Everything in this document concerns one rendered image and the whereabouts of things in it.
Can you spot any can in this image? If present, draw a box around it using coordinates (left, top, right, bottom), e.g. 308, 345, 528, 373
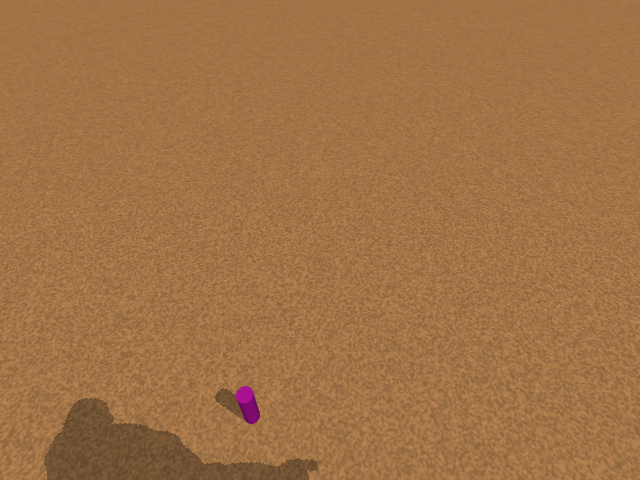
236, 386, 260, 424

